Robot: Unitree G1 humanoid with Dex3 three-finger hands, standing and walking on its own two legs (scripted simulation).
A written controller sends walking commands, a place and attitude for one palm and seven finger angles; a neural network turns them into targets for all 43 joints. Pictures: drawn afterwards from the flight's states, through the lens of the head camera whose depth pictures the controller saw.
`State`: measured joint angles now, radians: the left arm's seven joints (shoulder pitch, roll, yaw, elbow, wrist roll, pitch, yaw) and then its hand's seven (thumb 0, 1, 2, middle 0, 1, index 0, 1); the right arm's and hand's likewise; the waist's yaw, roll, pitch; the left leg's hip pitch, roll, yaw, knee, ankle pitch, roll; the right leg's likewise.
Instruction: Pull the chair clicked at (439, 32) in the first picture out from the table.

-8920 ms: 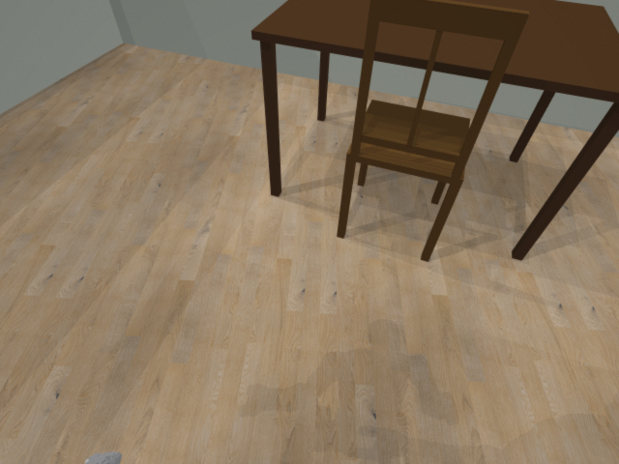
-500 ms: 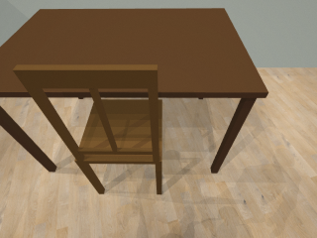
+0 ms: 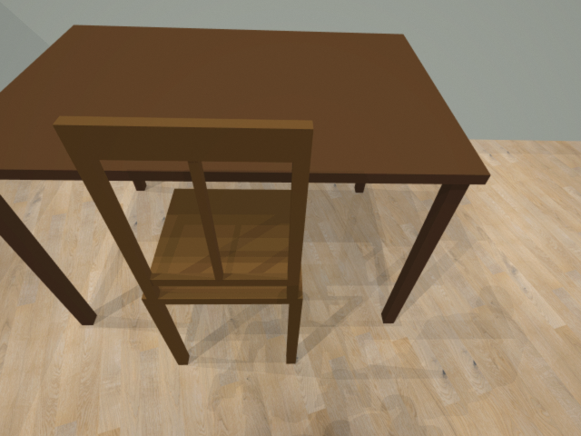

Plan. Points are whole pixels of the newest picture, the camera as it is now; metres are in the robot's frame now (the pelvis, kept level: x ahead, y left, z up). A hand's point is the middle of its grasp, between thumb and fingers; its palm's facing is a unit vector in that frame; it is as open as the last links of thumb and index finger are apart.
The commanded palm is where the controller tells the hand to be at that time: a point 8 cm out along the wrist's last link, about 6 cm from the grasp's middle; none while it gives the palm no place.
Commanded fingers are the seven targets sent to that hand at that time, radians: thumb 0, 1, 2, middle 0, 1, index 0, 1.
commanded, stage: come to a stop and stand still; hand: left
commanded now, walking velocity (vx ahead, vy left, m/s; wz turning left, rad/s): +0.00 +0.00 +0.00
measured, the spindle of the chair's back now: (208, 227) +0.49 +0.20 -0.06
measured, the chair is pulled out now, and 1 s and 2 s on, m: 0.00 0.00 0.00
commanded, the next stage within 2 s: look again from close up in 0.80 s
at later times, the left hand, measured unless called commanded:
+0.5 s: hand out of the picture -0.03 +0.15 -0.17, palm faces +0.02 -0.98 -0.22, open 7.4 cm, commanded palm none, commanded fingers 0.00 0.90 0.90 -0.20 -0.30 -0.20 -0.30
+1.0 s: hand out of the picture -0.01 +0.13 -0.16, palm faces +0.03 -0.98 -0.21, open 7.4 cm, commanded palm none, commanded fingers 0.00 0.90 0.90 -0.20 -0.30 -0.20 -0.30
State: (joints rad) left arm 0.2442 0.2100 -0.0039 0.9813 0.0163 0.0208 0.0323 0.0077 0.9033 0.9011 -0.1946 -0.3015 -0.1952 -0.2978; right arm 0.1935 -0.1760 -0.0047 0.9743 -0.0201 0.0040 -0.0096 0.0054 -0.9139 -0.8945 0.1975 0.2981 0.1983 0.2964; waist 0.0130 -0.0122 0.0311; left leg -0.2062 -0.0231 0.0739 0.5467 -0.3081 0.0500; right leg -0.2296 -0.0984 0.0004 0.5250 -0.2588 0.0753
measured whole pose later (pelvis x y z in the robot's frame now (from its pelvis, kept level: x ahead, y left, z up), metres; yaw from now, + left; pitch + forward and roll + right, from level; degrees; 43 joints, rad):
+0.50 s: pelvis -0.02 -0.03 +0.01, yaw +0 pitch -2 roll +1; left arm 0.30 0.15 0.00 1.10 0.01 0.00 0.03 0.01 0.90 0.90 -0.20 -0.30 -0.20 -0.30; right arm 0.26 -0.16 -0.01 1.11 -0.01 0.01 -0.01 0.01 -0.91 -0.89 0.20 0.30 0.20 0.30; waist 0.00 0.01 0.07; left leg -0.20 0.00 0.06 0.46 -0.23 0.01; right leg -0.24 -0.07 -0.01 0.48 -0.21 0.04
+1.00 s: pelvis -0.02 -0.04 +0.01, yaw +0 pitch -1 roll +1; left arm 0.27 0.14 0.01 1.10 0.01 -0.01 0.03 0.01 0.91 0.90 -0.20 -0.30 -0.20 -0.30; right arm 0.27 -0.15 -0.01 1.13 -0.01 0.01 -0.01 0.00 -0.91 -0.89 0.19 0.30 0.19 0.30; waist -0.01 0.01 0.05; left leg -0.20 0.03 0.05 0.44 -0.22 -0.02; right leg -0.24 -0.04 -0.03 0.46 -0.20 0.02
